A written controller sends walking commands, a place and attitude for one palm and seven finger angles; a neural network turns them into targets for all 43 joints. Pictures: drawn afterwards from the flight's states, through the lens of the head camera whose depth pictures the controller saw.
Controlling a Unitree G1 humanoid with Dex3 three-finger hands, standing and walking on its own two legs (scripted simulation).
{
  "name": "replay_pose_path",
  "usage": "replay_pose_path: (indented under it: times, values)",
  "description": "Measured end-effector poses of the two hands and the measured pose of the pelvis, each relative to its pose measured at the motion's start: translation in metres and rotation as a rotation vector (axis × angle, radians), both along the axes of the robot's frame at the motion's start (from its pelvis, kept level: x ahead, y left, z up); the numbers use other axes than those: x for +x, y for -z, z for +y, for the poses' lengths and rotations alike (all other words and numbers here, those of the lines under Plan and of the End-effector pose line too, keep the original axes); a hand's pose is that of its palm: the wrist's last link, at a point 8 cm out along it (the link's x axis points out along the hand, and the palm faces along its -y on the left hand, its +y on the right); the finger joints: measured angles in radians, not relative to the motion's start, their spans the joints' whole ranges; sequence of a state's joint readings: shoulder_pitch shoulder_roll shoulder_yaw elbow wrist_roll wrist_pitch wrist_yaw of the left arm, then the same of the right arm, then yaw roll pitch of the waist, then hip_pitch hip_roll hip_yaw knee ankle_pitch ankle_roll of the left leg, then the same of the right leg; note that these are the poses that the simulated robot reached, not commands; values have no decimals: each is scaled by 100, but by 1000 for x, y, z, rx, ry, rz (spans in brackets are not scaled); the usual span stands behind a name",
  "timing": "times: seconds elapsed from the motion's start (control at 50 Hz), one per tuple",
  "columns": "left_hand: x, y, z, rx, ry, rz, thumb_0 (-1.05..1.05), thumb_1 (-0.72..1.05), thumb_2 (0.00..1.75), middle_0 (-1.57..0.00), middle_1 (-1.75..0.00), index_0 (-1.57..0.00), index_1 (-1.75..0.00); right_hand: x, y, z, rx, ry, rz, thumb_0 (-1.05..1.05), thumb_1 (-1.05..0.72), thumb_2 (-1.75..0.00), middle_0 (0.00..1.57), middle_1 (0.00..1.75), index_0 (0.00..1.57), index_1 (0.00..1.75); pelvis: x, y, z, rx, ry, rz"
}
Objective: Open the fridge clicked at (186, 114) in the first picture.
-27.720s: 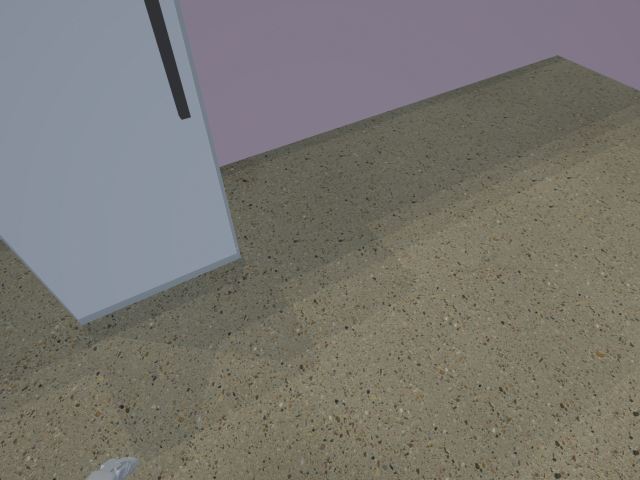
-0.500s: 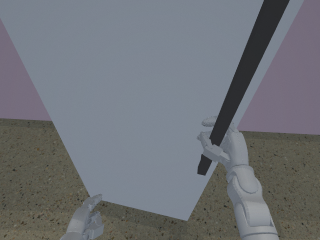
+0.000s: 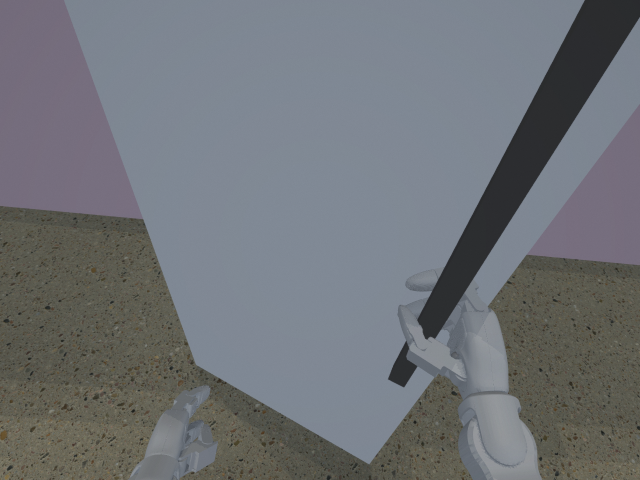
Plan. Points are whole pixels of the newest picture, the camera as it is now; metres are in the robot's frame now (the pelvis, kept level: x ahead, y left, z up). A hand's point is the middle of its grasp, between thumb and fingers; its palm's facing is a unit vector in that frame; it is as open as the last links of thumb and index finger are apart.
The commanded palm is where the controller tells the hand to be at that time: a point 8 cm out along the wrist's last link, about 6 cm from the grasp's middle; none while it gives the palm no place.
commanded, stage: walk backward, drawing the door open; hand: right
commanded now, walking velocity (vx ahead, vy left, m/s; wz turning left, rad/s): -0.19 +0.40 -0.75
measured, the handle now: (462, 257) +0.30 -0.09 +0.19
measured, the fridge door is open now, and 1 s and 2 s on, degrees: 24 47 73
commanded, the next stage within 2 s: stop walking and hold the door back in 1.62 s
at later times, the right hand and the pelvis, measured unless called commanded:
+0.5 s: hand (348, 429) +0.16 +0.00 +0.10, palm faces +0.11 +0.98 -0.15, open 6.4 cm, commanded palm +0.12 -0.04 +0.11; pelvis -0.07 +0.12 +0.00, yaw -21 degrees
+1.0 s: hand out of the picture +0.11 +0.08 +0.10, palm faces +0.59 +0.79 -0.15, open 6.6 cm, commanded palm +0.05 +0.06 +0.11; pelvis -0.04 +0.33 -0.02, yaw -43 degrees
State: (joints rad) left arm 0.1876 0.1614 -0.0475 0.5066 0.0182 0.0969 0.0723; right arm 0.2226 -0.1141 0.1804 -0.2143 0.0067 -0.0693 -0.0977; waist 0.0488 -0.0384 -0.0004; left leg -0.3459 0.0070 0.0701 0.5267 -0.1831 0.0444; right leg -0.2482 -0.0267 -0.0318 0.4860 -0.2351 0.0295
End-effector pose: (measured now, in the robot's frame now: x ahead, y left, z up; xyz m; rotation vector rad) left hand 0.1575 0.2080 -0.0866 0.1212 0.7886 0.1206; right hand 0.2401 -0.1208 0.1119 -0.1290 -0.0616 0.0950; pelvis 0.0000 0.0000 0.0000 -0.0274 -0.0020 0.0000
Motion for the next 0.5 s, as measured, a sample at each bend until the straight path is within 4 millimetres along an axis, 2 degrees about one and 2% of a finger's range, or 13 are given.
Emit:
replay_pose_path:
  times: [0.28,0.38,0.5]
  values:
    - [-53,20,63,50,11,22,1,91,90,-20,-30,-20,-30,-61,1,36,-25,67,-27,-6,-63,-68,46,139,31,140,-46,11,53,1,113,-24]
    - [-53,31,79,41,113,74,1,91,90,-20,-30,-20,-30,-83,1,53,-42,141,-37,-7,-62,-70,48,137,29,140,-60,13,88,-12,229,-33]
    - [-41,15,87,80,292,60,1,91,90,-20,-30,-20,-29,-107,2,74,-21,195,-38,-5,-61,-73,47,138,31,140,-68,4,123,-16,364,-15]
